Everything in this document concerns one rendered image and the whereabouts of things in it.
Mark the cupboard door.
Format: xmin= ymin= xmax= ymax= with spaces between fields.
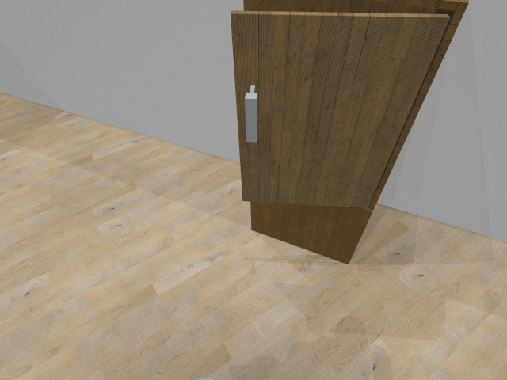
xmin=231 ymin=10 xmax=450 ymax=208

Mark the handle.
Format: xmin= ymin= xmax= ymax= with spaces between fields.
xmin=245 ymin=85 xmax=257 ymax=143

